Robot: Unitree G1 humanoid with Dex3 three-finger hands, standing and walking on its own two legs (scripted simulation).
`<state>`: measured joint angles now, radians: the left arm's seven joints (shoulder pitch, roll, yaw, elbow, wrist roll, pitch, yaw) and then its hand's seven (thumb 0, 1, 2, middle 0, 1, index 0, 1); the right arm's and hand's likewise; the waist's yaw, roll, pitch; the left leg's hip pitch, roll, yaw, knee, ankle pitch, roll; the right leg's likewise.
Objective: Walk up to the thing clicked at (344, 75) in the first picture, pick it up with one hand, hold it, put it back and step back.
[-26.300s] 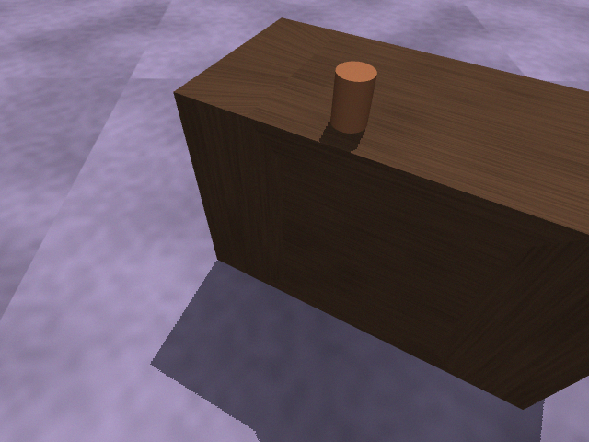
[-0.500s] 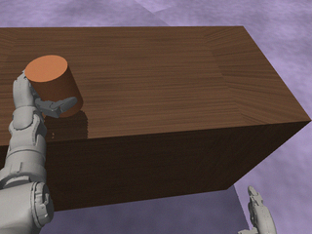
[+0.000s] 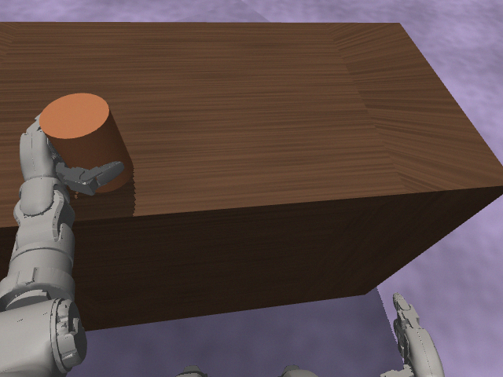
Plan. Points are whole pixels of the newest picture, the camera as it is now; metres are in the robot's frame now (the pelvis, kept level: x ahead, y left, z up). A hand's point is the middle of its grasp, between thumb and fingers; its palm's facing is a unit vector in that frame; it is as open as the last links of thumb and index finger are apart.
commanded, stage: lower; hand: left
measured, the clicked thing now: (92, 146) +0.46 +0.23 +0.08
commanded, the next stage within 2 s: loosen in 0.06 s
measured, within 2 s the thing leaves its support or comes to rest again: neither
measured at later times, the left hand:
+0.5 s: hand (87, 150) +0.46 +0.24 +0.08, palm faces +0.26 -0.97 +0.02, open 12.7 cm
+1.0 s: hand (48, 117) +0.47 +0.27 +0.13, palm faces +0.31 -0.95 -0.01, open 17.2 cm
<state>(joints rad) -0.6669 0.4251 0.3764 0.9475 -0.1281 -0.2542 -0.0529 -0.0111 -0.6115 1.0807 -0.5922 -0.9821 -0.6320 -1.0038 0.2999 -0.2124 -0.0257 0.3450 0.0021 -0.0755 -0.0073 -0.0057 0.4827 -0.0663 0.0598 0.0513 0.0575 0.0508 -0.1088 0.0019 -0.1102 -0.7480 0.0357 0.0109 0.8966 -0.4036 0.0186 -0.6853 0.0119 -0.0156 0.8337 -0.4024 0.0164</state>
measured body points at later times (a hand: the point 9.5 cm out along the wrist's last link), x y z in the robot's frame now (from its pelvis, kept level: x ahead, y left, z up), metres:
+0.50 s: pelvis +0.00 -0.01 -0.01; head +0.08 +0.02 +0.43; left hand +0.44 +0.29 +0.08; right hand +0.15 -0.26 -0.05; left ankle +0.01 +0.10 -0.69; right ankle +0.00 -0.14 -0.69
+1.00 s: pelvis +0.01 -0.01 +0.00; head +0.08 +0.02 +0.45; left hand +0.45 +0.32 +0.14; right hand +0.17 -0.27 -0.03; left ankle +0.01 +0.10 -0.69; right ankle +0.00 -0.14 -0.69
